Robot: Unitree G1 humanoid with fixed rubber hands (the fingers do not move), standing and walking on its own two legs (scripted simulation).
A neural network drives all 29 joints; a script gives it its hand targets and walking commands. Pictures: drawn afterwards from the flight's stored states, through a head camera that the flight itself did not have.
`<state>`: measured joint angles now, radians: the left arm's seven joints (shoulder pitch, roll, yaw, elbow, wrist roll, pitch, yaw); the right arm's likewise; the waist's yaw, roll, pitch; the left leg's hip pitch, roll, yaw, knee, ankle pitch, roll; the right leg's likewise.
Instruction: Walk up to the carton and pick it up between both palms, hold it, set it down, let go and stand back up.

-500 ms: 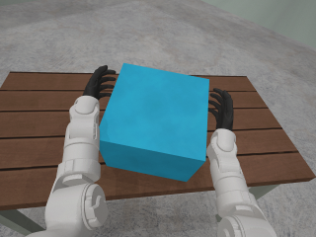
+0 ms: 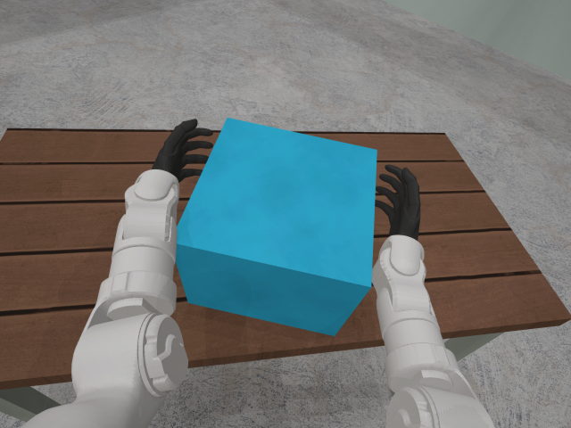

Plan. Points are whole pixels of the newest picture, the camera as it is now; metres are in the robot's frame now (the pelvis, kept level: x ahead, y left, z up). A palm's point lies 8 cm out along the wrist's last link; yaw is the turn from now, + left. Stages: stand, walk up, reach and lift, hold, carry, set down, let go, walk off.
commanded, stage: set down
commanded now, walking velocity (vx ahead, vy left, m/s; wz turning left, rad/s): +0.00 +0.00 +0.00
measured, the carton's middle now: (281, 227) +0.41 -0.06 +0.03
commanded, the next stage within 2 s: none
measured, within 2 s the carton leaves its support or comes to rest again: rests again in 0.02 s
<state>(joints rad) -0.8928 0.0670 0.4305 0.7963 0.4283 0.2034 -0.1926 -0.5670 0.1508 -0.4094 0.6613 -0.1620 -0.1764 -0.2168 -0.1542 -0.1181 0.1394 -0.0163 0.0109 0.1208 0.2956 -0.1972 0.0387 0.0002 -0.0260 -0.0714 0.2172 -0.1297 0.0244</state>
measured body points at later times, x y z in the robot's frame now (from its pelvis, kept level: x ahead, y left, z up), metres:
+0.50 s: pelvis +0.00 +0.00 +0.00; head +0.04 +0.04 +0.45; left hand +0.47 +0.10 +0.11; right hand +0.35 -0.22 +0.10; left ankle -0.01 +0.09 -0.75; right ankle +0.00 -0.13 -0.75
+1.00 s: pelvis +0.00 +0.00 +0.00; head +0.04 +0.03 +0.45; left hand +0.48 +0.10 +0.11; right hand +0.35 -0.22 +0.09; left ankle -0.01 +0.09 -0.75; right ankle +0.00 -0.13 -0.75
